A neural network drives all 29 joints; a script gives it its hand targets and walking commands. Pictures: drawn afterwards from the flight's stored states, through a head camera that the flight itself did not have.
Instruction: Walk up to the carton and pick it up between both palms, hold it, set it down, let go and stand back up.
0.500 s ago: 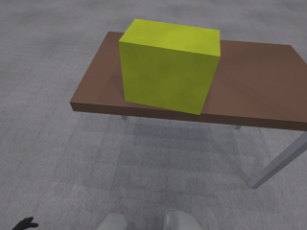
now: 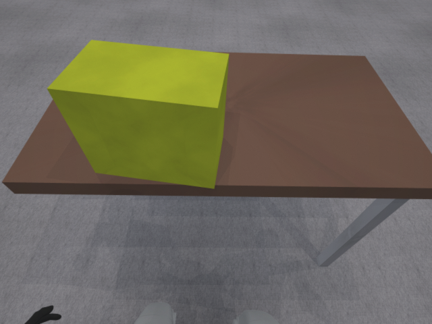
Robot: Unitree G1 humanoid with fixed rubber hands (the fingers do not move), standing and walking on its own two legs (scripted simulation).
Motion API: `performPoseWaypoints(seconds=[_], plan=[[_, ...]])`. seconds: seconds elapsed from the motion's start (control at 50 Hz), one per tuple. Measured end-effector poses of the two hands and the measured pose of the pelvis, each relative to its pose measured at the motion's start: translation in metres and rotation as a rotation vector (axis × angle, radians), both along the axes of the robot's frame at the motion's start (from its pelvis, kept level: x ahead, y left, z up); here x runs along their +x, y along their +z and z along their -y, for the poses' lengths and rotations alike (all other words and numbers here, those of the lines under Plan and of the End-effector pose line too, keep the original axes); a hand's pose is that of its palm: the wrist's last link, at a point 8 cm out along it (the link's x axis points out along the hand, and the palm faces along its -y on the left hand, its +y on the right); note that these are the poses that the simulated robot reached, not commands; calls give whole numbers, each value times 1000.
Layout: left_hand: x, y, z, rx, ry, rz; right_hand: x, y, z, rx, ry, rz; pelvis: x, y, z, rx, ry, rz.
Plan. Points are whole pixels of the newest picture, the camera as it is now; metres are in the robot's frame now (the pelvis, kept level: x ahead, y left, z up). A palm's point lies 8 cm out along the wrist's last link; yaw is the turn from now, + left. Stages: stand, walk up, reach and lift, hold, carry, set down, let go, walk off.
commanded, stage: walk up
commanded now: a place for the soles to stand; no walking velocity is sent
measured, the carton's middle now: (156, 118) +0.48 +0.13 +0.09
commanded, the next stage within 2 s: none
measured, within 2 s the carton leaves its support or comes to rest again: neither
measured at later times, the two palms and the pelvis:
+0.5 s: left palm (61, 275) +0.21 +0.31 -0.08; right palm (348, 264) +0.25 -0.29 -0.12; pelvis +0.17 +0.00 +0.01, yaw +0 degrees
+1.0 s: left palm (29, 290) +0.18 +0.35 -0.08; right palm (335, 266) +0.25 -0.27 -0.14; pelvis +0.13 +0.04 -0.01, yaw +5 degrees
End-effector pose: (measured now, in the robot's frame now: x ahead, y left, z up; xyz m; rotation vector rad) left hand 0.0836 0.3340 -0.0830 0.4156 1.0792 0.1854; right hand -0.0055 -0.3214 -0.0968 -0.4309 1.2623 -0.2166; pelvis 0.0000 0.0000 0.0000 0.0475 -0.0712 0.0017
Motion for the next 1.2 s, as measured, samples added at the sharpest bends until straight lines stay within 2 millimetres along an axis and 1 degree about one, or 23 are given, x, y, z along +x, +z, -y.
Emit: performPoseWaypoints(seconds=[0.04, 0.1, 0.16, 0.22, 0.28, 0.38, 0.42, 0.46, 0.52, 0.58, 0.62, 0.66, 0.7, 0.74, 0.8, 0.88, 0.96, 1.04, 1.08, 1.12, 1.16, 1.2], plan=[[-3, 0, 14, 6, 24, -12, 27, -5, 6, 21, 4, 29, 13, 1, 10, -26, -2, 15], [-3, 5, 32, 7, 65, -26, 70, -4, 12, 49, 15, 92, 37, 7, 19, -18, -3, 35], [5, 11, 47, 7, 88, -27, 109, -3, 16, 69, 28, 132, 58, 13, 24, -19, -5, 43], [18, 14, 55, 8, 104, -29, 143, -3, 16, 92, 35, 146, 78, 16, 26, -26, -7, 40], [36, 13, 55, 19, 112, -27, 174, -6, 11, 113, 38, 153, 98, 14, 25, -42, -10, 35], [70, 3, 43, 50, 118, -42, 224, -14, -4, 130, 40, 155, 133, 5, 17, -76, -12, 7], [85, -3, 35, 56, 121, -62, 240, -18, -12, 132, 38, 146, 148, 1, 12, -76, -10, -2], [104, -4, 31, 56, 117, -69, 250, -18, -20, 140, 34, 136, 160, 2, 7, -47, -8, 6], [137, 6, 28, 60, 108, -21, 258, -18, -30, 148, 27, 130, 171, 8, 1, -50, -8, 4], [168, 18, 25, 70, 80, 35, 262, -15, -36, 157, 15, 128, 175, 15, 1, -47, -10, -5], [181, 22, 23, 81, 64, 57, 262, -16, -36, 160, 15, 120, 175, 15, 2, -44, -11, -7], [185, 21, 23, 91, 57, 60, 264, -20, -35, 163, 21, 114, 172, 13, 3, -39, -11, -1], [180, 18, 21, 107, 60, 54, 267, -28, -32, 165, 28, 114, 170, 6, 6, -33, -7, 7], [168, 12, 20, 120, 73, 31, 272, -36, -29, 168, 33, 121, 168, -1, 8, -37, -6, 30], [151, 9, 21, 111, 108, -2, 274, -36, -28, 165, 41, 121, 164, -2, 5, -43, -2, 47], [136, 11, 13, 107, 143, 1, 269, -37, -29, 154, 87, 76, 153, 0, -6, -29, 35, 32], [111, 7, -7, 110, 169, -22, 261, -39, -37, 127, 130, 29, 140, -3, -24, -30, 70, -2], [85, -2, -38, 104, 196, -39, 255, -38, -60, 98, 165, 16, 124, -9, -50, -49, 103, -14], [73, -10, -58, 100, 204, -44, 252, -37, -76, 84, 181, 25, 116, -14, -66, -68, 114, -12], [63, -17, -79, 96, 210, -61, 244, -33, -95, 78, 187, 42, 109, -16, -81, -71, 115, 11], [58, -18, -92, 88, 215, -74, 232, -28, -113, 85, 174, 46, 105, -12, -93, -88, 113, 20], [58, -13, -102, 80, 210, -74, 221, -19, -128, 97, 158, 35, 102, -4, -100, -98, 113, 4]])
